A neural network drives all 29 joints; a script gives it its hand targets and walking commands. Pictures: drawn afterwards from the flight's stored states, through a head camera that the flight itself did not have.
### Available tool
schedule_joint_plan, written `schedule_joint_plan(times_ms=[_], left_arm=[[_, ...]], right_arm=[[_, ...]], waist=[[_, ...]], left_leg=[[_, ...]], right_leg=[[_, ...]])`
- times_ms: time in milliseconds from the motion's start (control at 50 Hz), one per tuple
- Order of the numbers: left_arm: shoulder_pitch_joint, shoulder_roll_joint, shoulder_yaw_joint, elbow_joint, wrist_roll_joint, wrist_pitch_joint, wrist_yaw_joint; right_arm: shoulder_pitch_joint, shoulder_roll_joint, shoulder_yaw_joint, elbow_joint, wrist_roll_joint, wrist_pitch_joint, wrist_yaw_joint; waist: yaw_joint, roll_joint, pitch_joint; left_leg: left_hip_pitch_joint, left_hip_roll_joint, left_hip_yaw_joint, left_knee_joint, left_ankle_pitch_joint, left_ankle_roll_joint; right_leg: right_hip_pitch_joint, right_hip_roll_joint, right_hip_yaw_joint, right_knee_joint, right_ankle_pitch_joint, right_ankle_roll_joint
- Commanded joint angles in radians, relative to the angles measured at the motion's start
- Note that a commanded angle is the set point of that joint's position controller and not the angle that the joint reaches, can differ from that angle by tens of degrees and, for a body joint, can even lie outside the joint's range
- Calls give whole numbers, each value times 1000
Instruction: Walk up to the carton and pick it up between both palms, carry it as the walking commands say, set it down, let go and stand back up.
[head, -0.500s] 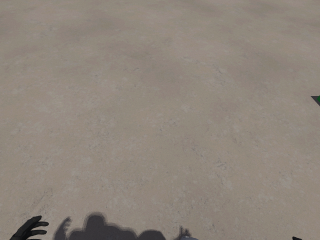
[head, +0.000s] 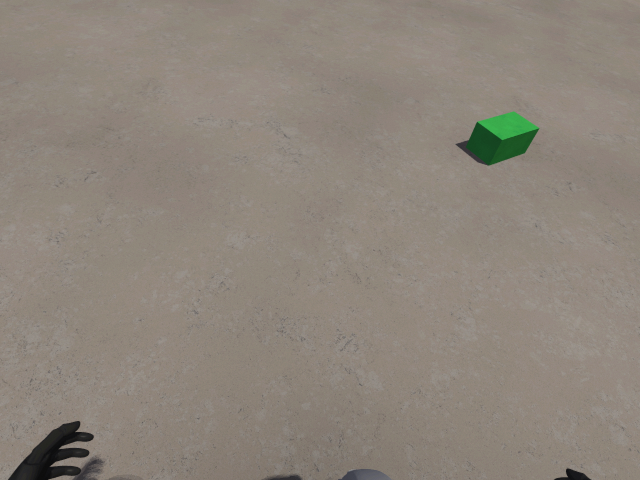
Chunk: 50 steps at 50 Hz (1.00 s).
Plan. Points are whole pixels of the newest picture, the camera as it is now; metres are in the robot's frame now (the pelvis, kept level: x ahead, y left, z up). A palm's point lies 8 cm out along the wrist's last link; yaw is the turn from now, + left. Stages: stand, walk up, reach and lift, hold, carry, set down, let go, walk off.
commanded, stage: walk up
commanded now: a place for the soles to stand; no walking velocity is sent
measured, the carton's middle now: (501, 137) +1.87 -1.13 -0.67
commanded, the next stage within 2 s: none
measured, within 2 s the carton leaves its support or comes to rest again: neither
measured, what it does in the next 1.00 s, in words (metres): walks ahead, turning right: right foot, then left foot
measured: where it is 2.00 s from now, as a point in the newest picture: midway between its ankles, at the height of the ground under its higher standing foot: (427, 293)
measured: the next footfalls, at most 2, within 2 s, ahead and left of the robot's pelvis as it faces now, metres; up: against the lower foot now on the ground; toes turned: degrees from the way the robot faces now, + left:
right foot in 0.22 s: +0.24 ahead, -0.19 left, +0.00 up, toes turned -14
left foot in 0.50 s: +0.41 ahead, +0.02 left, +0.00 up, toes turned -7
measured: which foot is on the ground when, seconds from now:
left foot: down 0.00-0.24, up 0.26-0.48, down 0.50-0.86, up 0.88-1.00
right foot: up 0.00-0.20, down 0.22-0.50, up 0.52-0.84, down 0.86-1.00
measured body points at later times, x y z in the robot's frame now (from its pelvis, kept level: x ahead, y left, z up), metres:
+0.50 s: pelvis +0.25 -0.07 +0.00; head +0.27 -0.06 +0.45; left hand +0.44 +0.23 -0.10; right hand +0.28 -0.42 -0.07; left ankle +0.37 +0.02 -0.72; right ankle +0.20 -0.18 -0.72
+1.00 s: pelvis +0.48 -0.22 +0.00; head +0.49 -0.22 +0.45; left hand +0.77 +0.00 -0.07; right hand +0.39 -0.56 -0.08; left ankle +0.50 -0.07 -0.66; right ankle +0.49 -0.34 -0.72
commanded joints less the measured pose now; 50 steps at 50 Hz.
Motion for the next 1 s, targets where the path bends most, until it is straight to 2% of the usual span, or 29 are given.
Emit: schedule_joint_plan(times_ms=[0,100,180,200,220,240,260,280,300,360,400,440,460,480,500,520,540,560,580,640,680,740,800,820,840,860,880,900,980], left_arm=[[-166,180,57,-95,-13,-46,-15],[-246,128,45,-68,-22,-44,-37],[-148,119,39,-11,-26,-44,-28],[-81,148,51,11,-23,-47,-16],[92,205,75,56,-22,-54,5],[221,304,104,65,-18,-58,35],[179,385,113,27,-37,-60,44],[101,323,102,11,-55,-55,52],[61,281,93,-3,-55,-55,62],[-34,227,61,-24,-42,-70,64],[-31,231,53,-45,-36,-77,55],[-63,220,40,-69,-37,-80,48],[-103,197,29,-81,-38,-79,48],[-117,150,11,-96,-34,-80,47],[-110,78,-6,-113,-35,-88,49],[-145,125,4,-132,-24,-82,58],[-119,184,18,-110,-11,-83,56],[-107,194,18,-75,-19,-91,50],[-102,178,23,-59,-26,-95,44],[-66,158,30,-21,-32,-90,24],[-111,129,28,-27,-31,-81,9],[-126,100,30,-12,-35,-73,-3],[-50,120,42,20,-33,-67,6],[35,151,58,44,-33,-70,18],[200,211,85,73,-27,-77,41],[282,315,105,62,-25,-83,66],[215,364,111,16,-41,-88,71],[127,305,101,-2,-57,-86,78],[10,209,62,-27,-49,-99,87]], right_arm=[[28,-339,-102,-50,-5,-15,-9],[38,-337,-107,-40,-3,-11,15],[-40,-326,-105,-58,20,12,18],[-45,-305,-94,-61,27,19,20],[-42,-266,-80,-59,25,25,21],[-45,-170,-44,-95,28,22,26],[-77,-218,-41,-134,35,18,22],[-94,-262,-47,-105,31,15,20],[-63,-250,-42,-92,42,11,25],[12,-229,-47,-42,33,15,33],[30,-219,-52,-39,22,14,42],[61,-200,-54,-27,21,4,41],[116,-208,-63,-10,15,-3,38],[196,-255,-87,10,4,-8,27],[292,-353,-114,12,-10,-15,11],[264,-421,-123,-22,3,-22,5],[144,-399,-114,-54,38,-20,4],[102,-349,-97,-59,39,-18,4],[80,-318,-86,-63,28,-15,6],[30,-291,-78,-79,15,-10,23],[19,-308,-83,-81,10,-10,31],[18,-295,-85,-75,15,-5,33],[-29,-309,-91,-82,31,13,29],[-24,-275,-81,-76,29,20,27],[-4,-227,-66,-81,30,26,25],[14,-134,-30,-122,36,22,30],[-7,-212,-43,-143,40,24,25],[-21,-257,-48,-116,42,31,23],[73,-228,-53,-46,38,31,35]], waist=[[-51,199,8],[-70,217,11],[12,201,-47],[66,136,-80],[165,-13,-154],[222,-285,-165],[179,-252,-188],[139,-42,-114],[110,-7,-64],[26,-51,5],[20,-96,8],[-7,-81,-41],[-59,-27,-60],[-115,89,-84],[-177,334,-117],[-174,309,-57],[-117,174,-15],[-83,106,1],[-64,133,21],[-34,225,75],[-37,262,88],[-28,250,45],[48,210,-16],[104,103,-59],[201,-79,-135],[216,-362,-147],[167,-183,-190],[119,0,-115],[18,-32,11]], left_leg=[[246,306,-321,-463,-253,206],[245,226,-22,-403,16,180],[193,224,37,-276,127,167],[128,189,78,-126,229,148],[-18,125,108,184,290,105],[-329,-1,70,472,-59,45],[-507,-52,-85,597,-249,40],[-463,32,-180,585,-173,50],[-452,48,-175,511,-111,57],[-208,44,-152,271,-134,35],[-132,12,-113,117,-163,26],[38,-32,-73,-35,16,27],[204,-59,-49,-113,147,34],[407,-42,-109,-130,111,66],[572,208,-481,-322,-280,137],[499,445,-814,-503,-558,232],[439,457,-817,-496,-532,292],[412,381,-649,-446,-413,273],[395,318,-512,-443,-307,245],[260,255,-236,-440,-55,216],[195,232,-124,-426,23,202],[164,177,-16,-403,106,167],[130,176,3,-258,219,155],[91,133,35,-53,336,138],[-59,71,43,273,310,99],[-339,-61,-28,537,-168,48],[-424,-45,-146,634,-221,54],[-400,18,-201,639,-146,70],[-195,52,-194,353,-109,49]], right_leg=[[-230,-134,28,-80,-10,27],[-64,-93,-100,-342,135,-1],[168,-22,-196,-442,201,-41],[306,11,-197,-493,180,-72],[560,23,-118,-536,86,-130],[725,-197,296,-645,-43,-217],[765,-335,639,-756,-139,-340],[650,-334,552,-742,-157,-332],[617,-291,432,-727,-52,-311],[294,-194,209,-704,209,-257],[216,-205,202,-709,166,-278],[148,-152,161,-652,83,-248],[43,-119,127,-577,2,-212],[-135,-60,88,-426,-66,-164],[-357,77,-2,-106,-78,-99],[-446,43,64,69,-85,-65],[-422,-33,116,132,-24,-53],[-399,-63,106,115,38,-33],[-372,-77,90,64,46,-17],[-229,-103,13,-145,55,9],[-110,-102,-38,-286,91,2],[59,-52,-128,-403,249,-18],[254,-13,-175,-453,265,-56],[396,21,-177,-487,233,-83],[600,-2,-64,-529,88,-133],[713,-242,388,-655,-43,-213],[704,-397,691,-778,-155,-311],[616,-356,558,-745,-165,-302],[256,-245,213,-718,175,-259]])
